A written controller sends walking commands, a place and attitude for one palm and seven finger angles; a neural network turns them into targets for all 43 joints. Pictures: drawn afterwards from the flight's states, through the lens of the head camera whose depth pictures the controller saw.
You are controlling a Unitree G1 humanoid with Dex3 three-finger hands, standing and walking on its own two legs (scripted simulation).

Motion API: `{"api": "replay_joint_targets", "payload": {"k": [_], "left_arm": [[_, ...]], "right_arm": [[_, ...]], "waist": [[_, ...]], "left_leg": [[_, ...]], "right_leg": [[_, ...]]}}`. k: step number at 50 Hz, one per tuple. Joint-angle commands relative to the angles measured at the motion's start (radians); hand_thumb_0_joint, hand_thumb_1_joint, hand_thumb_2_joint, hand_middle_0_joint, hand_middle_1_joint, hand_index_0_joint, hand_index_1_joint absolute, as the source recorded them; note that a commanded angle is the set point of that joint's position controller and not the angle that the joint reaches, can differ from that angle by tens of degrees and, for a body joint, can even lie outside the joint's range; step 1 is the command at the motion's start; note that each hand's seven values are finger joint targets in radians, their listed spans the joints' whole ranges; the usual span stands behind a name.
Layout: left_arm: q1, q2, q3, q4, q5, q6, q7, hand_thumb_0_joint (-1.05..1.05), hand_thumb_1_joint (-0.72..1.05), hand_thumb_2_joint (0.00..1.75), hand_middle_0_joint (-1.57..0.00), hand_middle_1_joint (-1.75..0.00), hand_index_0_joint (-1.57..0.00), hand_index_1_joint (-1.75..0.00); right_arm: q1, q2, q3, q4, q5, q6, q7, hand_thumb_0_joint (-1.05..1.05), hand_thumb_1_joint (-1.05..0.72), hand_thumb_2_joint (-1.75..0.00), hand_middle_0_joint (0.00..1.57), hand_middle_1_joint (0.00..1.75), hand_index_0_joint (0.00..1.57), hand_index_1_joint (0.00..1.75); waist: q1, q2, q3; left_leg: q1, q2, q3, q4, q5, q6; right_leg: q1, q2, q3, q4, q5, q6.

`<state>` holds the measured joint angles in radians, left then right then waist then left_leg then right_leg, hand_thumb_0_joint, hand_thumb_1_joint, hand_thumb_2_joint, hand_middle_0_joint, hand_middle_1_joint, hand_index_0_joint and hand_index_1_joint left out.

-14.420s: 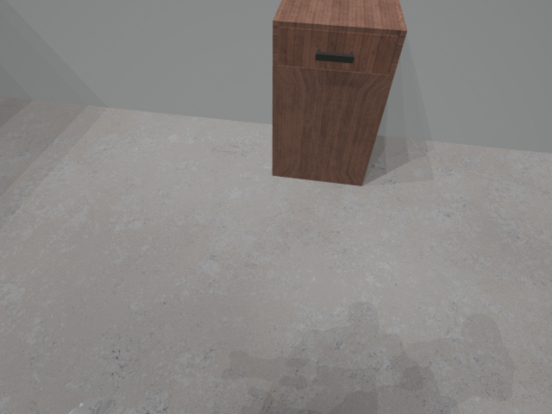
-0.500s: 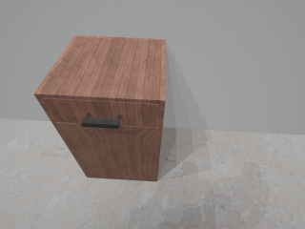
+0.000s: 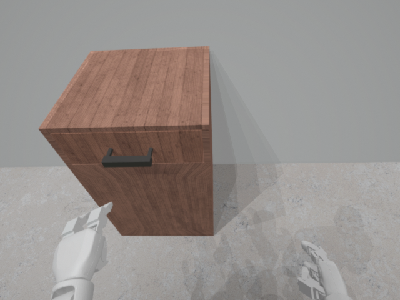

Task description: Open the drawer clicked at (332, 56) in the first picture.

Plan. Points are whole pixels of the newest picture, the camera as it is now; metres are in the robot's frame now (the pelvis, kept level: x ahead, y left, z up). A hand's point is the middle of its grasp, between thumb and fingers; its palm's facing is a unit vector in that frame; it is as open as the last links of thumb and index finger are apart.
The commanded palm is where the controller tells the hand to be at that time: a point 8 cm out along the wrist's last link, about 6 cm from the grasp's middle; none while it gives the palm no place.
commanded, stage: raise the hand with hooked fingers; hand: left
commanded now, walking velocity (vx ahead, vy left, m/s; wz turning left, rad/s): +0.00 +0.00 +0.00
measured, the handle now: (128, 156) +0.51 +0.26 -0.06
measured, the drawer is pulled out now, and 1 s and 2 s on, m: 0.00 0.00 0.00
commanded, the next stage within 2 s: move the hooked fingers above the handle in 1.62 s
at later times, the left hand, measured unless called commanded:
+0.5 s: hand (97, 249) +0.22 +0.22 +0.00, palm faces -0.02 -0.09 -1.00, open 10.7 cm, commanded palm +0.19 +0.23 +0.06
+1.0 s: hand (79, 206) +0.27 +0.25 +0.07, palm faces +0.08 -0.08 -0.99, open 13.4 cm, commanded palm +0.25 +0.26 +0.12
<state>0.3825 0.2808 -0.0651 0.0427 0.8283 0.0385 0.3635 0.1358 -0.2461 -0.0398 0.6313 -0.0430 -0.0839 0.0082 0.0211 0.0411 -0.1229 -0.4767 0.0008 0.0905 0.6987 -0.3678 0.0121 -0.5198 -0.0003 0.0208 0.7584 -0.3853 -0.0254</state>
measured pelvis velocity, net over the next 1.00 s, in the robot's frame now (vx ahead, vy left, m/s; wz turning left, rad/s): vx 0.00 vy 0.01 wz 0.04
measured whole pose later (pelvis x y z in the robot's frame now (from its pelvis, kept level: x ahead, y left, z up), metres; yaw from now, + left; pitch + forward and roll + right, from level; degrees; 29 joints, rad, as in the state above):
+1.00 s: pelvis +0.00 +0.01 +0.01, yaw +2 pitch +5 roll +1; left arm 0.06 0.41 -0.07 0.04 0.99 0.04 0.22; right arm 0.09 -0.23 -0.02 0.58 -0.01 0.11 -0.01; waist 0.08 0.06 -0.06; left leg -0.37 -0.01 0.04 0.62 -0.34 0.02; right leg -0.38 -0.01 -0.02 0.64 -0.35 -0.02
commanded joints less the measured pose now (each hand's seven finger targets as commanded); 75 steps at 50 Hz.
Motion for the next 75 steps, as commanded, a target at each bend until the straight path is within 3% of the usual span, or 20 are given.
{"api": "replay_joint_targets", "payload": {"k": [1, 4, 6, 8, 9, 11, 13, 15, 18, 20, 25, 29, 34, 36, 37, 49, 55, 61, 65, 75], "left_arm": [[0.281, 0.134, 0.081, -0.077, 0.219, -0.096, 0.064, 0.00, 0.55, 0.75, -0.22, -0.53, -0.22, -0.53], [0.075, 0.248, 0.185, -0.183, 0.305, -0.142, 0.145, 0.00, 0.48, 0.72, -0.23, -0.57, -0.23, -0.57], [-0.051, 0.259, 0.196, -0.266, 0.331, -0.164, 0.198, 0.00, 0.43, 0.70, -0.23, -0.60, -0.23, -0.60], [-0.181, 0.262, 0.190, -0.321, 0.305, -0.182, 0.223, 0.00, 0.39, 0.68, -0.24, -0.63, -0.24, -0.63], [-0.269, 0.268, 0.187, -0.361, 0.286, -0.189, 0.228, 0.00, 0.36, 0.67, -0.24, -0.64, -0.24, -0.64], [-0.252, 0.249, 0.161, -0.314, 0.249, -0.183, 0.216, 0.00, 0.32, 0.65, -0.24, -0.68, -0.24, -0.68], [-0.250, 0.252, 0.139, -0.285, 0.227, -0.148, 0.184, 0.00, 0.27, 0.63, -0.25, -0.70, -0.25, -0.70], [-0.243, 0.235, 0.108, -0.228, 0.203, -0.090, 0.137, 0.00, 0.22, 0.61, -0.25, -0.74, -0.25, -0.74], [-0.191, 0.267, 0.116, -0.197, 0.173, -0.020, 0.048, 0.00, 0.15, 0.58, -0.25, -0.78, -0.25, -0.78], [-0.155, 0.286, 0.137, -0.171, 0.166, -0.008, 0.004, 0.00, 0.11, 0.56, -0.26, -0.81, -0.26, -0.81], [-0.160, 0.307, 0.189, -0.170, 0.158, -0.066, -0.025, 0.00, -0.01, 0.51, -0.27, -0.88, -0.27, -0.88], [-0.227, 0.320, 0.219, -0.231, 0.167, -0.118, 0.016, 0.00, -0.10, 0.47, -0.27, -0.94, -0.27, -0.94], [-0.299, 0.282, 0.175, -0.204, 0.161, -0.095, 0.039, 0.00, -0.22, 0.42, -0.28, -1.02, -0.28, -1.02], [-0.341, 0.283, 0.152, -0.215, 0.167, -0.077, 0.029, 0.00, -0.27, 0.40, -0.28, -1.05, -0.28, -1.05], [-0.364, 0.291, 0.144, -0.229, 0.170, -0.068, 0.021, 0.00, -0.29, 0.39, -0.29, -1.07, -0.29, -1.07], [-0.540, 0.334, 0.126, -0.192, 0.153, 0.018, -0.139, 0.00, -0.50, 0.30, -0.30, -1.20, -0.30, -1.20], [-0.681, 0.352, 0.105, -0.192, 0.145, -0.004, -0.212, 0.00, -0.50, 0.30, -0.30, -1.20, -0.30, -1.20], [-0.770, 0.390, 0.127, -0.150, 0.114, -0.038, -0.259, 0.00, -0.50, 0.30, -0.30, -1.20, -0.30, -1.20], [-0.674, 0.363, 0.122, -0.109, 0.097, -0.051, -0.285, 0.00, -0.50, 0.30, -0.30, -1.20, -0.30, -1.20], [-0.706, 0.418, 0.188, -0.198, 0.109, -0.109, -0.196, 0.00, -0.50, 0.30, -0.30, -1.20, -0.30, -1.20]], "right_arm": [[-0.147, -0.092, -0.024, -0.249, -0.005, 0.064, 0.034, 0.00, -0.90, -0.90, 0.20, 0.30, 0.20, 0.30], [-0.138, -0.077, -0.024, -0.258, -0.025, 0.106, 0.030, 0.00, -0.90, -0.90, 0.20, 0.30, 0.20, 0.30], [-0.137, -0.072, -0.029, -0.273, -0.040, 0.121, 0.032, 0.00, -0.90, -0.90, 0.20, 0.30, 0.20, 0.30], [-0.143, -0.074, -0.034, -0.269, -0.045, 0.129, 0.023, 0.00, -0.90, -0.90, 0.20, 0.30, 0.20, 0.30], [-0.141, -0.071, -0.035, -0.259, -0.047, 0.128, 0.015, 0.00, -0.90, -0.90, 0.20, 0.30, 0.20, 0.30], [-0.140, -0.078, -0.035, -0.251, -0.041, 0.119, 0.003, 0.00, -0.90, -0.90, 0.20, 0.30, 0.20, 0.30], [-0.146, -0.081, -0.026, -0.246, -0.037, 0.122, -0.006, 0.00, -0.90, -0.90, 0.20, 0.30, 0.20, 0.30], [-0.154, -0.077, -0.016, -0.238, -0.025, 0.129, -0.016, 0.00, -0.90, -0.90, 0.20, 0.30, 0.20, 0.30], [-0.159, -0.073, 0.003, -0.236, -0.009, 0.139, -0.037, 0.00, -0.90, -0.90, 0.20, 0.30, 0.20, 0.30], [-0.158, -0.071, 0.014, -0.227, -0.003, 0.139, -0.042, 0.00, -0.90, -0.90, 0.20, 0.30, 0.20, 0.30], [-0.140, -0.070, 0.011, -0.212, -0.004, 0.129, -0.047, 0.00, -0.90, -0.90, 0.20, 0.30, 0.20, 0.30], [-0.119, -0.076, -0.013, -0.206, -0.009, 0.119, -0.039, 0.00, -0.90, -0.90, 0.20, 0.30, 0.20, 0.30], [-0.104, -0.091, -0.033, -0.186, 0.002, 0.118, -0.028, 0.00, -0.90, -0.90, 0.20, 0.30, 0.20, 0.30], [-0.105, -0.095, -0.038, -0.182, 0.006, 0.120, -0.029, 0.00, -0.90, -0.90, 0.20, 0.30, 0.20, 0.30], [-0.111, -0.097, -0.036, -0.184, 0.007, 0.122, -0.030, 0.00, -0.90, -0.90, 0.20, 0.30, 0.20, 0.30], [-0.128, -0.094, -0.006, -0.184, 0.031, 0.159, -0.033, 0.00, -0.90, -0.90, 0.20, 0.30, 0.20, 0.30], [-0.121, -0.089, 0.006, -0.177, 0.034, 0.170, -0.033, 0.00, -0.90, -0.90, 0.20, 0.30, 0.20, 0.30], [-0.109, -0.094, 0.006, -0.166, 0.041, 0.176, -0.038, 0.00, -0.90, -0.90, 0.20, 0.30, 0.20, 0.30], [-0.094, -0.102, 0.001, -0.173, 0.044, 0.181, -0.027, 0.00, -0.90, -0.90, 0.20, 0.30, 0.20, 0.30], [-0.080, -0.108, -0.017, -0.166, 0.041, 0.169, -0.023, 0.00, -0.90, -0.90, 0.20, 0.30, 0.20, 0.30]], "waist": [[0.128, -0.185, -0.081], [0.114, -0.108, -0.147], [0.089, -0.008, -0.215], [0.042, 0.025, -0.262], [0.008, -0.006, -0.264], [-0.012, -0.001, -0.237], [-0.008, 0.004, -0.240], [-0.012, -0.061, -0.204], [0.027, -0.145, -0.205], [0.047, -0.124, -0.197], [0.066, -0.118, -0.140], [0.065, -0.048, -0.205], [0.031, -0.062, -0.185], [0.038, -0.029, -0.201], [0.041, 0.000, -0.201], [0.053, -0.014, -0.149], [0.046, 0.037, -0.155], [0.042, 0.003, -0.140], [0.057, -0.027, -0.139], [0.062, 0.015, -0.192]], "left_leg": [[-0.098, -0.049, -0.054, 0.008, 0.195, -0.006], [-0.106, -0.063, -0.061, 0.086, 0.175, 0.002], [-0.036, -0.067, -0.071, 0.157, 0.174, 0.008], [-0.008, -0.064, -0.087, 0.216, 0.159, 0.016], [-0.017, -0.061, -0.098, 0.239, 0.139, 0.022], [-0.033, -0.063, -0.093, 0.250, 0.110, 0.027], [-0.050, -0.059, -0.085, 0.221, 0.120, 0.030], [-0.085, -0.060, -0.079, 0.182, 0.112, 0.033], [-0.109, -0.059, -0.069, 0.098, 0.124, 0.028], [-0.086, -0.056, -0.066, 0.053, 0.143, 0.024], [-0.050, -0.048, -0.067, -0.017, 0.163, 0.022], [0.017, -0.052, -0.066, -0.029, 0.217, 0.023], [0.077, -0.046, -0.065, -0.037, 0.257, 0.026], [0.120, -0.039, -0.064, -0.055, 0.272, 0.026], [0.141, -0.038, -0.065, -0.062, 0.287, 0.025], [0.250, -0.020, -0.078, -0.163, 0.423, 0.015], [0.310, -0.017, -0.089, -0.189, 0.461, 0.009], [0.315, -0.016, -0.097, -0.215, 0.452, 0.009], [0.295, -0.016, -0.093, -0.225, 0.465, 0.008], [0.300, -0.016, -0.097, -0.223, 0.436, 0.008]], "right_leg": [[0.059, 0.021, 0.080, -0.048, 0.220, -0.054], [-0.019, 0.019, 0.141, -0.009, 0.188, -0.053], [-0.123, 0.011, 0.172, 0.012, 0.135, -0.058], [-0.181, 0.002, 0.179, 0.023, 0.127, -0.049], [-0.198, 0.004, 0.184, 0.022, 0.112, -0.041], [-0.195, 0.002, 0.174, 0.002, 0.104, -0.033], [-0.122, 0.002, 0.143, -0.007, 0.153, -0.027], [-0.040, -0.002, 0.137, -0.047, 0.183, -0.014], [0.133, -0.019, 0.154, -0.104, 0.267, 0.005], [0.181, -0.021, 0.144, -0.112, 0.299, 0.004], [0.211, -0.020, 0.102, -0.143, 0.294, 0.005], [0.213, -0.010, 0.071, -0.130, 0.327, -0.007], [0.165, 0.002, 0.023, -0.131, 0.343, -0.008], [0.161, 0.005, 0.004, -0.133, 0.322, -0.011], [0.161, 0.005, -0.001, -0.136, 0.327, -0.013], [0.257, 0.019, -0.035, -0.204, 0.377, -0.017], [0.272, 0.020, -0.047, -0.236, 0.367, -0.020], [0.289, 0.023, -0.054, -0.266, 0.357, -0.019], [0.310, 0.023, -0.054, -0.273, 0.365, -0.018], [0.297, 0.022, -0.048, -0.266, 0.332, -0.021]]}}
